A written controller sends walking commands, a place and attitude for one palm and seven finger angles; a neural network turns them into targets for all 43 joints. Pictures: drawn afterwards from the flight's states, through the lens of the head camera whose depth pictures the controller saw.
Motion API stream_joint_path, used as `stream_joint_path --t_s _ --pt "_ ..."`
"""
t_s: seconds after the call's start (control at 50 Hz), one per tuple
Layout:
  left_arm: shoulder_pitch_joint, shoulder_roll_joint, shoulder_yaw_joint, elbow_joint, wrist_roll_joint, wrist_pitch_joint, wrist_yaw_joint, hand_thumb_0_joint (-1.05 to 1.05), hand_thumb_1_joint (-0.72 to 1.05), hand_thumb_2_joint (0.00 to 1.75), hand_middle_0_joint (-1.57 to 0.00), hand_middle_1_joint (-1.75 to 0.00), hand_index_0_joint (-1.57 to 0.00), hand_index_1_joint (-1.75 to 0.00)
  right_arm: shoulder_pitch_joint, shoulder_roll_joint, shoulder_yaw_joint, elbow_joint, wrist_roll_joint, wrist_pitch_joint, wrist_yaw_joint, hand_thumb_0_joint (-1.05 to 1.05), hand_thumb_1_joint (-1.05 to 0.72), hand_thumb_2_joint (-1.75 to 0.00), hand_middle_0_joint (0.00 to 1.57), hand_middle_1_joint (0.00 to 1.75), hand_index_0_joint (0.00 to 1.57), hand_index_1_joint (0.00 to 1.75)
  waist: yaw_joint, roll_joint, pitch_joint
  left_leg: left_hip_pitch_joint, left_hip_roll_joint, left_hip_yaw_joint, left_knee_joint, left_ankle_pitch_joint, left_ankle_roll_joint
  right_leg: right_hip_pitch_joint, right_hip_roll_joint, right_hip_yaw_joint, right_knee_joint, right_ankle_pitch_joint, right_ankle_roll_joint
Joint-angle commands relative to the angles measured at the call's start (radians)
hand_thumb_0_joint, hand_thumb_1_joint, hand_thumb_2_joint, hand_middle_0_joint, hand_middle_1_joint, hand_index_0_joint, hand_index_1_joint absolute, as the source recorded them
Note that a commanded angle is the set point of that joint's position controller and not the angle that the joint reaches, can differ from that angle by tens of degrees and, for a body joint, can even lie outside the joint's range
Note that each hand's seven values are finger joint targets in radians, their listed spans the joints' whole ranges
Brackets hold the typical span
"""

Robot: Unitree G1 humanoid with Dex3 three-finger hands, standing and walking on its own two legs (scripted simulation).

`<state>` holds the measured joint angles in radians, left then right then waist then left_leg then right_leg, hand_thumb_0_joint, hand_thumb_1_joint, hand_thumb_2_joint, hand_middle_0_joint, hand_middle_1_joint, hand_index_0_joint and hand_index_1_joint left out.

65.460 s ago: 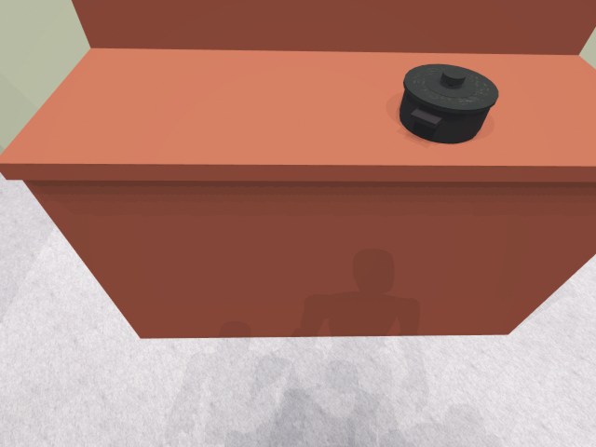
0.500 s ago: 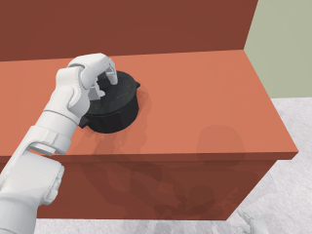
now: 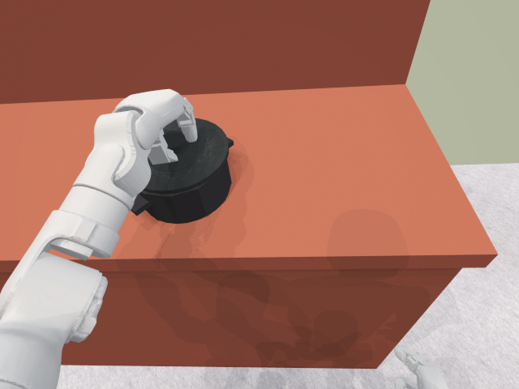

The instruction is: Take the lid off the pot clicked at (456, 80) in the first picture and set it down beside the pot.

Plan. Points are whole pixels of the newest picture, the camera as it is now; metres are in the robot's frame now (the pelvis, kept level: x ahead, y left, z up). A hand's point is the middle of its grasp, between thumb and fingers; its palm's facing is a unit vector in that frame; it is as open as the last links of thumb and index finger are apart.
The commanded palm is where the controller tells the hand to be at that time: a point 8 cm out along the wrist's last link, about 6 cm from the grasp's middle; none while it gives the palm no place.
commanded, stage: close the fingers and squeeze the knob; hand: left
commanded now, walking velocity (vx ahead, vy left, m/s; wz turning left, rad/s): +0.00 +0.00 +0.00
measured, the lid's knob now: (173, 142) +0.46 +0.15 +0.15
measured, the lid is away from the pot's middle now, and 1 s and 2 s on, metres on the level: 0.01 0.01 0.02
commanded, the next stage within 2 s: lift the lid straight up in 0.46 s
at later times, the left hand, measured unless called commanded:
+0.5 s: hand (163, 148) +0.42 +0.15 +0.18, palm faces -0.27 -0.09 -0.96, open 7.2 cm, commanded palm +0.40 +0.16 +0.24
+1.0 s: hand (159, 136) +0.42 +0.15 +0.20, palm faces -0.24 -0.08 -0.97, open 7.2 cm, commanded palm +0.40 +0.16 +0.27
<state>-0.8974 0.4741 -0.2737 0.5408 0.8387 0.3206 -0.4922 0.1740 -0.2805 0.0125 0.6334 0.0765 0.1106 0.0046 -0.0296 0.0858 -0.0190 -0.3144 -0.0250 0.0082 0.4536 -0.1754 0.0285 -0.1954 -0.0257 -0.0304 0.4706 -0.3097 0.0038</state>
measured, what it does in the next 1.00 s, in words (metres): stands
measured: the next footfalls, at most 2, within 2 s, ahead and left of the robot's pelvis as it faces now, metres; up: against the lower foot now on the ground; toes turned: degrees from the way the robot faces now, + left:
none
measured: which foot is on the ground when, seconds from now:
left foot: down 0.00-1.00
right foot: down 0.00-1.00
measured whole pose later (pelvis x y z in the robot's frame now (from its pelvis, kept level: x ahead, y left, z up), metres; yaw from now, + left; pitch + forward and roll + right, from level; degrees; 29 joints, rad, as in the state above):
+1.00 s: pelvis -0.01 +0.00 +0.00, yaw +0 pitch +1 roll +0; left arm -0.92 0.49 -0.28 0.50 0.82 0.32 -0.52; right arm 0.16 -0.28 0.01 0.65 0.07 0.08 0.00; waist -0.02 0.09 -0.01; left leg -0.29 -0.03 0.00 0.43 -0.16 0.03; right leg -0.17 -0.02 -0.03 0.45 -0.30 0.00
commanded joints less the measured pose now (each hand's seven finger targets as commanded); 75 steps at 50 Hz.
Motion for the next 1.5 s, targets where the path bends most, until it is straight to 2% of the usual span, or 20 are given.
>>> stream_joint_path --t_s 0.0,0.22,0.36,0.42,0.44,0.5,0.62,0.76,0.82,0.84,0.92,0.96,1.02,1.04,1.12,1.14,1.32,1.34,1.42,1.48 --pt "-0.475 0.194 0.094 -0.143 0.023 -0.005 0.04 0.0 0.51 0.77 -0.83 -0.96 -0.8 -0.93 -0.107 -0.103 -0.028 -0.144 0.002 -0.045 -0.006 0.0 -0.9 -0.9 0.2 0.3 0.2 0.3 -0.006 -0.126 -0.318 0.268 -0.036 -0.021 -0.013 0.196 0.047 -0.036 0.057 -0.02 -0.053 0.375 -0.037" --pt "-0.456 0.176 0.089 -0.201 -0.002 -0.005 0.044 0.0 0.62 0.83 -0.86 -0.96 -0.83 -0.94 -0.118 -0.107 -0.033 -0.152 0.0 -0.046 -0.001 0.0 -0.9 -0.9 0.2 0.3 0.2 0.3 -0.009 -0.109 -0.344 0.284 -0.036 -0.027 -0.002 0.219 0.052 -0.022 0.051 -0.018 -0.055 0.396 -0.04" --pt "-0.474 0.242 0.133 -0.198 0.027 -0.011 0.048 0.0 0.69 0.86 -0.88 -0.98 -0.86 -0.95 -0.123 -0.101 -0.025 -0.153 -0.003 -0.048 -0.006 0.0 -0.9 -0.9 0.2 0.3 0.2 0.3 0.008 -0.083 -0.361 0.287 -0.038 -0.025 -0.005 0.23 0.047 -0.006 0.055 -0.012 -0.045 0.407 -0.042" --pt "-0.44 0.177 0.092 -0.229 0.0 -0.007 0.045 0.0 0.72 0.87 -0.9 -0.99 -0.87 -0.96 -0.128 -0.102 -0.031 -0.162 -0.001 -0.045 0.0 0.0 -0.9 -0.9 0.2 0.3 0.2 0.3 -0.004 -0.075 -0.361 0.3 -0.035 -0.028 -0.001 0.24 0.049 -0.016 0.052 -0.017 -0.052 0.401 -0.043" --pt "-0.455 0.242 0.145 -0.223 0.018 -0.009 0.05 0.0 0.73 0.88 -0.9 -0.99 -0.88 -0.96 -0.118 -0.098 -0.029 -0.152 -0.004 -0.046 -0.001 0.0 -0.9 -0.9 0.2 0.3 0.2 0.3 0.011 -0.106 -0.375 0.295 -0.032 -0.029 -0.008 0.235 0.046 0.003 0.058 -0.016 -0.047 0.401 -0.04" --pt "-0.457 0.217 0.114 -0.175 0.019 -0.002 0.046 0.0 0.74 0.88 -0.91 -1.0 -0.88 -0.96 -0.126 -0.1 -0.024 -0.148 0.0 -0.046 -0.008 0.0 -0.9 -0.9 0.2 0.3 0.2 0.3 0.001 -0.121 -0.309 0.261 -0.038 -0.023 -0.012 0.195 0.048 -0.023 0.056 -0.016 -0.056 0.386 -0.037" --pt "-0.528 0.224 0.118 -0.293 0.007 -0.011 0.054 0.0 0.76 0.89 -0.91 -1.0 -0.88 -0.96 -0.128 -0.102 -0.033 -0.157 -0.004 -0.052 -0.007 0.0 -0.9 -0.9 0.2 0.3 0.2 0.3 -0.002 -0.046 -0.404 0.334 -0.034 -0.037 -0.003 0.245 0.051 -0.002 0.054 -0.013 -0.053 0.402 -0.046" --pt "-0.611 0.306 0.162 -0.235 0.025 -0.008 0.046 0.0 0.76 0.89 -0.91 -1.0 -0.89 -0.96 -0.12 -0.102 -0.028 -0.134 -0.007 -0.067 -0.023 0.0 -0.9 -0.9 0.2 0.3 0.2 0.3 0.002 -0.1 -0.373 0.31 -0.038 -0.033 -0.026 0.204 0.054 0.013 0.056 -0.005 -0.067 0.403 -0.037" --pt "-0.629 0.226 0.106 -0.274 -0.001 -0.013 0.039 0.0 0.76 0.89 -0.91 -1.0 -0.89 -0.96 -0.12 -0.102 -0.035 -0.138 -0.003 -0.079 -0.018 0.0 -0.9 -0.9 0.2 0.3 0.2 0.3 -0.01 -0.053 -0.4 0.355 -0.037 -0.04 -0.019 0.227 0.055 -0.003 0.055 -0.013 -0.067 0.401 -0.042" --pt "-0.629 0.288 0.157 -0.286 0.021 -0.015 0.041 0.0 0.76 0.89 -0.91 -1.0 -0.89 -0.96 -0.117 -0.099 -0.035 -0.134 -0.008 -0.086 -0.017 0.0 -0.9 -0.9 0.2 0.3 0.2 0.3 0.008 -0.054 -0.445 0.371 -0.037 -0.04 -0.018 0.262 0.051 0.02 0.058 -0.004 -0.056 0.422 -0.041" --pt "-0.556 0.22 0.121 -0.228 -0.001 -0.003 0.027 0.0 0.76 0.89 -0.91 -1.0 -0.89 -0.96 -0.115 -0.106 -0.038 -0.131 -0.006 -0.078 -0.007 0.0 -0.9 -0.9 0.2 0.3 0.2 0.3 -0.002 -0.087 -0.375 0.335 -0.034 -0.037 -0.019 0.262 0.054 0.004 0.054 -0.016 -0.068 0.425 -0.043" --pt "-0.562 0.279 0.157 -0.197 0.024 0.0 0.023 0.0 0.76 0.89 -0.91 -1.0 -0.89 -0.96 -0.129 -0.103 -0.029 -0.134 -0.007 -0.074 -0.011 0.0 -0.9 -0.9 0.2 0.3 0.2 0.3 0.011 -0.136 -0.339 0.292 -0.04 -0.025 -0.028 0.221 0.053 0.013 0.054 -0.008 -0.073 0.419 -0.037" --pt "-0.606 0.261 0.136 -0.266 0.006 -0.003 0.024 0.0 0.76 0.89 -0.91 -1.0 -0.89 -0.96 -0.14 -0.104 -0.032 -0.145 -0.005 -0.077 -0.01 0.0 -0.9 -0.9 0.2 0.3 0.2 0.3 0.005 -0.082 -0.381 0.326 -0.039 -0.029 -0.023 0.235 0.055 0.017 0.048 -0.008 -0.069 0.418 -0.042" --pt "-0.612 0.316 0.178 -0.246 0.028 -0.001 0.027 0.0 0.76 0.89 -0.91 -1.0 -0.89 -0.96 -0.13 -0.1 -0.028 -0.135 -0.008 -0.076 -0.011 0.0 -0.9 -0.9 0.2 0.3 0.2 0.3 0.019 -0.09 -0.399 0.323 -0.038 -0.027 -0.032 0.235 0.05 0.032 0.054 -0.005 -0.063 0.411 -0.04" --pt "-0.646 0.235 0.111 -0.25 0.003 0.003 0.019 0.0 0.76 0.89 -0.91 -1.0 -0.89 -0.96 -0.138 -0.103 -0.03 -0.142 -0.001 -0.077 -0.012 0.0 -0.9 -0.9 0.2 0.3 0.2 0.3 0.001 -0.068 -0.37 0.333 -0.035 -0.032 -0.035 0.201 0.052 -0.005 0.05 -0.014 -0.075 0.364 -0.044" --pt "-0.651 0.282 0.143 -0.229 0.028 0.004 0.021 0.0 0.76 0.89 -0.91 -1.0 -0.89 -0.96 -0.137 -0.097 -0.026 -0.136 -0.004 -0.077 -0.013 0.0 -0.9 -0.9 0.2 0.3 0.2 0.3 0.013 -0.09 -0.385 0.324 -0.034 -0.03 -0.042 0.201 0.047 0.011 0.056 -0.009 -0.067 0.361 -0.042" --pt "-0.681 0.265 0.132 -0.195 0.015 0.014 0.009 0.0 0.76 0.89 -0.91 -1.0 -0.89 -0.96 -0.135 -0.106 -0.027 -0.134 -0.005 -0.086 -0.015 0.0 -0.9 -0.9 0.2 0.3 0.2 0.3 0.009 -0.091 -0.383 0.323 -0.037 -0.03 -0.037 0.205 0.053 0.013 0.048 -0.009 -0.076 0.374 -0.044" --pt "-0.712 0.314 0.158 -0.2 0.041 0.013 0.01 0.0 0.76 0.89 -0.91 -1.0 -0.89 -0.96 -0.136 -0.1 -0.02 -0.13 -0.007 -0.087 -0.015 0.0 -0.9 -0.9 0.2 0.3 0.2 0.3 0.02 -0.095 -0.399 0.317 -0.037 -0.027 -0.047 0.208 0.046 0.027 0.05 -0.005 -0.066 0.374 -0.042" --pt "-0.705 0.247 0.103 -0.165 0.016 0.021 -0.003 0.0 0.76 0.89 -0.91 -1.0 -0.89 -0.96 -0.14 -0.106 -0.022 -0.134 0.0 -0.083 -0.016 0.0 -0.9 -0.9 0.2 0.3 0.2 0.3 0.002 -0.1 -0.349 0.306 -0.036 -0.027 -0.045 0.183 0.051 -0.001 0.047 -0.011 -0.082 0.352 -0.042" --pt "-0.79 0.31 0.136 -0.218 0.047 0.018 -0.004 0.0 0.76 0.89 -0.91 -1.0 -0.89 -0.96 -0.152 -0.096 -0.018 -0.143 -0.002 -0.097 -0.02 0.0 -0.9 -0.9 0.2 0.3 0.2 0.3 0.015 -0.08 -0.391 0.324 -0.041 -0.026 -0.045 0.183 0.049 0.007 0.047 -0.002 -0.07 0.352 -0.042"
